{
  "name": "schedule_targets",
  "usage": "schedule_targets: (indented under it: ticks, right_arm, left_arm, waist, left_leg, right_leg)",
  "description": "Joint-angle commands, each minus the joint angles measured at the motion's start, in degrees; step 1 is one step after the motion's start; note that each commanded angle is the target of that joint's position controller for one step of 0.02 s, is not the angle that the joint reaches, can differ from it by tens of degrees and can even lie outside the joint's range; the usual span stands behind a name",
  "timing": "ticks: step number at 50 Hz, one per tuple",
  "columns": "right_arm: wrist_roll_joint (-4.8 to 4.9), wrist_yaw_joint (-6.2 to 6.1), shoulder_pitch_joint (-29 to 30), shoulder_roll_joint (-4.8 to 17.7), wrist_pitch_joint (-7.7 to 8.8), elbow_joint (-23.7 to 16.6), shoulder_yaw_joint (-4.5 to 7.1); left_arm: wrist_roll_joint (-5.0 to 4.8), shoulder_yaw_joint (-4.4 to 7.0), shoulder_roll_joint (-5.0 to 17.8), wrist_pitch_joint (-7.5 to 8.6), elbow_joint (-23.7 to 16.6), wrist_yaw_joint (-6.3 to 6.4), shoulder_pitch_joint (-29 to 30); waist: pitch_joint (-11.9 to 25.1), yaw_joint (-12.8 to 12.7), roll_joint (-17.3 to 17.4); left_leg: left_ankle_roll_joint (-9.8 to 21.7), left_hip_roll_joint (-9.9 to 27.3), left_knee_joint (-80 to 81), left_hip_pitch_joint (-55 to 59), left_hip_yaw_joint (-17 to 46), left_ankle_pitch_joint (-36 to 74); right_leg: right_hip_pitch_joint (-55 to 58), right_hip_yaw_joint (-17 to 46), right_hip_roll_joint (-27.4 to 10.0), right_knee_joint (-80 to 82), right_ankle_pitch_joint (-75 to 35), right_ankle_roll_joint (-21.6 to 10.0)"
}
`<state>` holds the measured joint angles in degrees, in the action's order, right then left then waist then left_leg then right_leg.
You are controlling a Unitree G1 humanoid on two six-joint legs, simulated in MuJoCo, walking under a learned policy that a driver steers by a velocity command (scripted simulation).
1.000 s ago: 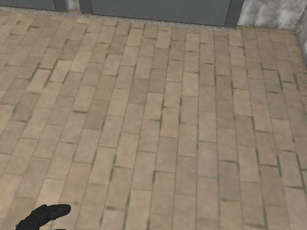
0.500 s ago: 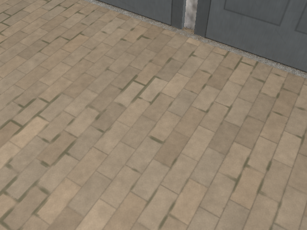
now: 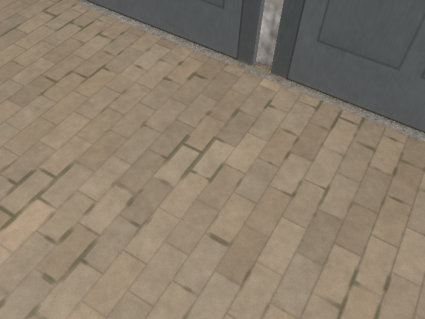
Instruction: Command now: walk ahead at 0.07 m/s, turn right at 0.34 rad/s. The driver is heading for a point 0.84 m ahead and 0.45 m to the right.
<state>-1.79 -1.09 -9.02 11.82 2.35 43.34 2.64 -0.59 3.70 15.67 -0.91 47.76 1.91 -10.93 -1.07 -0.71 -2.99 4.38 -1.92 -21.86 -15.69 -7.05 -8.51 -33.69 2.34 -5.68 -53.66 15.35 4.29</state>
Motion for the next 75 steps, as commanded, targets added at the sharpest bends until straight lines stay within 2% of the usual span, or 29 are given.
schedule_targets:
  ticks: [1, 8, 11, 12, 13, 14, 15, 17, 24, 33, 34, 35, 36, 37, 38, 42, 47, 53, 54, 55, 56, 57, 58, 64, 69, 71, 72, 73, 75]
  right_arm:
    - [0.50, -1.33, 1.34, 10.11, -0.22, -2.79, 2.94]
    - [1.89, -1.86, 1.20, 12.41, -2.69, -1.68, 4.09]
    - [3.05, -1.94, -0.92, 11.47, -3.16, -0.08, 4.16]
    - [1.06, -1.52, -0.27, 8.75, -2.70, -1.47, 3.51]
    - [-0.16, -1.42, 5.01, 7.31, -2.16, -4.76, 2.84]
    - [0.49, -1.05, 7.67, 9.51, -1.97, -4.81, 3.41]
    - [1.92, -0.89, 7.34, 9.70, -2.09, -4.47, 3.64]
    - [1.52, -1.78, 5.71, 10.63, -2.53, -3.04, 4.11]
    - [1.83, -1.76, 6.24, 8.26, -2.12, -3.61, 3.24]
    - [2.51, 0.32, 2.46, 9.73, -0.22, -3.56, 3.77]
    - [2.33, 0.48, 0.49, 10.57, 0.03, -2.95, 4.17]
    - [1.33, 0.17, -1.46, 14.21, -0.11, -3.10, 5.09]
    - [-0.04, -0.03, -0.35, 18.43, -0.83, -3.15, 5.78]
    - [-0.68, 0.00, -0.41, 15.27, -0.58, -4.29, 5.13]
    - [-0.27, -0.34, 2.22, 12.32, -0.51, -5.36, 4.23]
    - [1.23, -1.58, 4.72, 10.34, -1.60, -5.98, 3.36]
    - [1.16, -1.93, 0.91, 13.04, -2.53, -5.11, 4.13]
    - [3.38, -0.40, 2.41, 13.85, -2.76, -4.26, 3.73]
    - [3.54, -0.21, 0.00, 12.08, -2.58, -2.97, 3.06]
    - [1.84, 0.25, -2.34, 9.06, -2.12, -2.60, 1.98]
    - [-0.36, 0.73, -2.93, 6.03, -1.54, -3.97, 0.78]
    - [0.59, -0.07, 2.20, 9.92, -1.80, -4.82, 1.75]
    - [1.70, -0.29, 2.76, 11.75, -2.24, -4.64, 2.45]
    - [1.89, -0.66, -1.87, 8.66, -3.37, -0.78, 2.13]
    - [1.93, -0.34, -1.89, 7.83, -3.05, -0.12, 1.24]
    - [0.57, -0.26, -3.16, 10.64, -2.68, 0.29, 1.34]
    - [1.03, -0.40, -3.05, 14.31, -2.71, 0.57, 2.15]
    - [1.68, -0.04, -1.78, 12.80, -2.56, 1.32, 2.13]
    - [0.97, 0.11, -0.35, 9.53, -1.87, 1.33, 1.14]
  left_arm:
    - [-0.02, 1.32, 4.88, -0.34, -4.74, -0.17, 1.41]
    - [-0.40, 1.34, 3.79, -0.64, -7.59, -2.15, 2.59]
    - [0.06, 2.41, 6.21, -0.38, -6.78, -2.62, -1.94]
    - [0.58, 4.24, 13.06, -0.32, -7.14, -1.57, -4.32]
    - [1.71, 4.73, 16.40, -0.14, -7.92, -1.40, -5.76]
    - [2.32, 4.01, 13.64, 0.71, -8.46, -1.76, -7.01]
    - [1.99, 3.76, 12.83, 1.46, -8.86, -1.64, -4.14]
    - [-0.27, 3.10, 10.04, 1.36, -10.15, -0.86, 1.53]
    - [-0.22, 3.40, 11.08, 0.12, -11.65, 0.58, 1.07]
    - [-0.91, 3.37, 10.83, -1.39, -14.73, 0.22, 5.09]
    - [-1.06, 3.14, 10.04, -1.56, -15.24, 0.45, 5.35]
    - [-0.29, 2.41, 7.35, -1.53, -15.75, 0.49, 3.39]
    - [-0.32, 2.11, 5.76, -0.95, -17.02, 0.26, 0.27]
    - [0.49, 3.59, 10.94, -0.27, -16.43, 0.04, -0.13]
    - [-0.25, 4.66, 13.40, -0.36, -15.24, -0.24, -0.55]
    - [-0.81, 3.75, 8.54, -2.14, -14.70, -0.38, 0.06]
    - [-0.10, 1.86, 4.93, -1.81, -17.74, -0.94, 4.44]
    - [0.05, 1.90, 5.05, -1.74, -15.45, -1.86, -1.53]
    - [0.30, 2.01, 5.60, -1.70, -15.01, -1.82, -2.45]
    - [0.58, 2.43, 8.46, -1.65, -15.59, -1.32, -3.22]
    - [1.62, 2.43, 11.73, -1.58, -17.50, -0.81, 0.14]
    - [2.86, 1.72, 8.51, -0.54, -17.09, -1.29, -1.27]
    - [3.04, 1.12, 7.20, 0.45, -16.26, -1.56, 0.10]
    - [1.50, 0.27, 4.73, 1.59, -13.94, -1.18, 5.35]
    - [0.91, -0.16, 3.99, 0.92, -11.56, -1.29, 5.15]
    - [1.27, -0.56, 2.87, 1.46, -9.94, -1.55, 2.24]
    - [1.98, -0.22, 3.61, 1.84, -9.64, -1.99, 0.13]
    - [2.11, -0.33, 3.23, 1.74, -9.57, -1.87, 1.48]
    - [1.62, -0.02, 3.75, 1.22, -9.40, -1.29, 4.67]
  waist:
    - [4.75, 0.96, 7.96]
    - [5.94, 1.38, 9.48]
    - [7.13, -0.89, 6.56]
    - [8.49, 0.09, -6.49]
    - [8.83, -1.89, -15.88]
    - [12.40, -4.33, -7.21]
    - [10.70, -2.46, -5.10]
    - [8.31, 0.15, -2.41]
    - [8.61, 0.25, -4.32]
    - [7.50, 1.96, -7.36]
    - [7.60, 2.81, -6.33]
    - [9.56, 1.87, 1.08]
    - [7.34, -1.76, 18.71]
    - [8.07, -0.06, 17.54]
    - [6.88, -0.75, 12.77]
    - [3.44, -0.28, 10.62]
    - [6.24, 2.80, 12.95]
    - [5.96, -0.05, 13.21]
    - [5.73, -0.30, 11.29]
    - [8.19, 1.07, 2.72]
    - [7.43, 3.69, -11.93]
    - [8.07, -1.25, -10.01]
    - [5.81, -0.46, -8.00]
    - [5.24, 2.06, -4.95]
    - [5.04, 1.98, -4.38]
    - [5.12, 1.47, 0.20]
    - [4.28, -1.32, 6.13]
    - [3.27, -0.74, 9.60]
    - [1.64, 0.48, 7.59]
  left_leg:
    - [10.47, 19.26, 8.75, 5.35, 9.86, 9.70]
    - [8.44, 21.18, 1.23, 11.95, 7.18, 20.05]
    - [0.88, 16.57, -9.51, 7.62, 1.55, 13.39]
    - [-4.42, 10.50, -24.13, -5.46, -3.74, -0.67]
    - [-8.28, 1.37, -36.76, -22.39, -0.59, -29.14]
    - [-7.99, 1.91, -45.38, -24.49, 7.91, -30.76]
    - [-7.30, 2.81, -47.17, -26.23, 9.74, -25.77]
    - [-7.51, 3.99, -44.14, -26.53, 10.81, -18.17]
    - [-9.43, 1.37, -30.06, -19.02, 11.24, -10.20]
    - [-7.06, -0.95, -5.45, -3.44, 11.12, -5.82]
    - [-6.03, 0.74, 0.45, 2.31, 11.43, 1.10]
    - [-2.47, 10.68, 1.43, 10.23, 19.29, 7.77]
    - [7.05, 22.12, 2.69, 13.18, 33.65, 22.87]
    - [13.45, 27.71, 3.28, 10.84, 38.21, 24.61]
    - [12.18, 24.53, 2.69, 8.98, 31.89, 21.76]
    - [7.23, 15.51, 3.00, 6.74, 16.68, 16.28]
    - [8.78, 17.14, 2.50, 11.22, 13.47, 17.29]
    - [6.50, 16.89, -2.21, 5.86, 11.72, 14.62]
    - [3.33, 15.29, -4.40, 2.87, 10.36, 10.77]
    - [-2.08, 11.47, -11.82, -3.35, 6.46, -0.06]
    - [-7.34, 5.87, -19.32, -12.33, 2.32, -21.25]
    - [-8.49, 6.20, -25.94, -11.07, 7.26, -27.44]
    - [-8.74, 6.40, -30.41, -11.79, 8.46, -26.23]
    - [-9.63, 6.06, -27.39, -6.31, 8.75, -15.86]
    - [-8.49, 4.71, -6.81, 2.23, 7.04, -7.00]
    - [-6.38, 7.85, -1.25, 10.18, 11.22, 10.45]
    - [-4.44, 9.41, -4.30, 10.08, 11.24, 11.97]
    - [-2.72, 8.47, -3.63, 4.01, 11.32, 1.37]
    - [-3.56, 7.38, -1.73, 0.50, 11.08, -3.56]
  right_leg:
    - [1.22, 0.27, -1.33, 1.49, 0.79, -0.13]
    - [6.15, -5.46, 2.05, 13.08, 6.07, -2.59]
    - [19.47, -4.53, 4.09, 30.41, -13.07, -7.16]
    - [30.10, 10.00, -6.47, 30.24, -36.37, -11.75]
    - [35.97, 25.76, -17.40, 30.63, -50.93, -23.50]
    - [36.64, 23.80, -16.55, 31.18, -48.20, -25.72]
    - [35.55, 18.84, -13.08, 30.86, -44.12, -22.75]
    - [31.96, 14.58, -8.89, 31.25, -37.56, -18.00]
    - [28.08, 14.98, -5.28, 31.25, -30.84, -17.01]
    - [23.10, 24.54, -1.79, 26.77, -23.04, -14.49]
    - [20.41, 23.86, 0.29, 24.90, -17.74, -12.32]
    - [13.76, 19.57, 4.27, 16.76, -4.32, -9.24]
    - [0.75, 8.31, 14.54, 5.91, 19.72, -5.59]
    - [-1.77, 7.48, 10.79, -8.56, 24.11, -2.89]
    - [-1.85, 7.36, 9.01, -14.53, 19.63, -2.06]
    - [-2.86, 2.76, 7.42, -17.66, 8.66, 0.87]
    - [2.13, -0.34, 4.88, -1.21, 9.66, 1.23]
    - [19.93, -5.32, 7.04, 26.49, -1.92, -3.23]
    - [25.66, -4.38, 7.17, 33.30, -7.52, -4.77]
    - [34.23, 5.64, -0.48, 33.80, -20.56, -6.79]
    - [34.05, 18.07, -12.51, 32.44, -33.41, -14.47]
    - [27.39, 20.26, -14.99, 34.20, -28.15, -20.93]
    - [26.10, 17.68, -12.50, 35.01, -24.59, -20.61]
    - [23.57, 7.58, -5.07, 33.03, -28.28, -15.91]
    - [23.49, 9.70, -4.53, 31.35, -19.48, -15.51]
    - [19.49, 8.31, -1.13, 30.38, -8.94, -10.48]
    - [17.81, 5.39, 2.26, 30.11, -3.45, -8.52]
    - [20.82, 2.17, 4.74, 29.63, -1.39, -6.57]
    - [22.55, 1.68, 4.66, 27.63, -3.00, -6.09]
